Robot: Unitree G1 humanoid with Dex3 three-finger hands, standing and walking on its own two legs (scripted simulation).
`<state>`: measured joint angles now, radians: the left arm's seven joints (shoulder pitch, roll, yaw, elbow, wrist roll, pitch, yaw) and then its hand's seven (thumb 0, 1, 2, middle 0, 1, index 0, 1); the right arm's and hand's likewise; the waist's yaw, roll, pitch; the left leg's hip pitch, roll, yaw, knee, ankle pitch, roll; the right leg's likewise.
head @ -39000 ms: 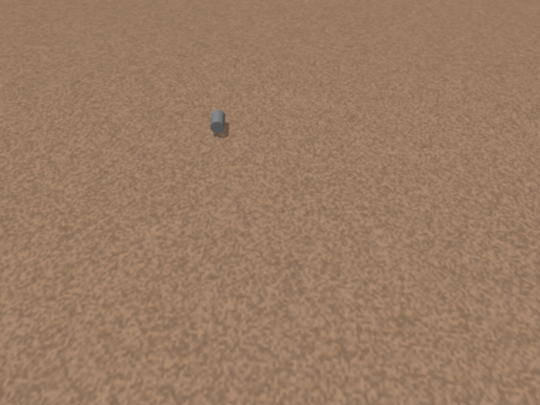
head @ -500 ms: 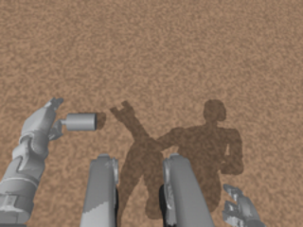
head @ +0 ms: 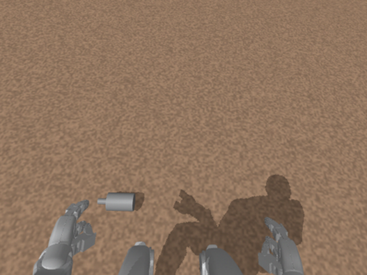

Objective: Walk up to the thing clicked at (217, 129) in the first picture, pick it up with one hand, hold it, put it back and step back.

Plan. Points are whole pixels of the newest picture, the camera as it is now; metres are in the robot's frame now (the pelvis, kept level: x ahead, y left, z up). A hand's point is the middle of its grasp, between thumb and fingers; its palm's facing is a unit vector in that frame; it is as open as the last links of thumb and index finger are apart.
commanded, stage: home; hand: left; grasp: from above
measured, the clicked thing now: (116, 201) +0.47 +0.26 -0.62
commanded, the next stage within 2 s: none
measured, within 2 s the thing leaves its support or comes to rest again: neither
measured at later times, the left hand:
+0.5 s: hand (78, 253) +0.18 +0.19 +0.00, palm faces +0.07 -0.98 -0.19, open 7.4 cm
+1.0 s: hand (80, 254) +0.18 +0.18 +0.00, palm faces +0.06 -0.98 -0.19, open 7.4 cm
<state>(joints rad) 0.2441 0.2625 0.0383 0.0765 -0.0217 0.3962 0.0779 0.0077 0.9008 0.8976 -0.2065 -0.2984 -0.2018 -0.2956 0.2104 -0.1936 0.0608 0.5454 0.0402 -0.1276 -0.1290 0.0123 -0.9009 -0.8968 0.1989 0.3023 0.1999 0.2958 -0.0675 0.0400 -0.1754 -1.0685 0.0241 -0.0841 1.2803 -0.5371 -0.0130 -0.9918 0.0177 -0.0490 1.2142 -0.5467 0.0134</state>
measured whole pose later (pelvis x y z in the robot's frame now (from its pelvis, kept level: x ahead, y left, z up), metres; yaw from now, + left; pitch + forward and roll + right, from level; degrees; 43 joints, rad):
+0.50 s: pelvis +0.03 +0.00 +0.05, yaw +2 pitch +10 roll -3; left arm 0.51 0.22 0.03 -0.13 -0.06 0.46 0.01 0.01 0.91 0.90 -0.20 -0.30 -0.20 -0.30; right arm 0.27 -0.22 0.03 0.50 0.01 -0.22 -0.18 0.01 -0.90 -0.90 0.20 0.30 0.20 0.30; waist -0.04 0.05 -0.17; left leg -0.72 0.02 -0.07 1.02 -0.49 -0.01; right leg -0.63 0.00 -0.05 0.95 -0.49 0.02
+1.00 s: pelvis +0.02 +0.00 +0.05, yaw +1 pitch +10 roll -3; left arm 0.50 0.22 0.03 -0.13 -0.06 0.45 0.02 0.01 0.91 0.90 -0.20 -0.30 -0.20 -0.30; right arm 0.30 -0.22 0.03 0.53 0.01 -0.23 -0.18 0.02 -0.90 -0.90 0.20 0.30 0.20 0.30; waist -0.04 0.05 -0.16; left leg -0.71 0.02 -0.07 1.02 -0.48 -0.01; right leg -0.64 0.01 -0.04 0.96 -0.48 0.02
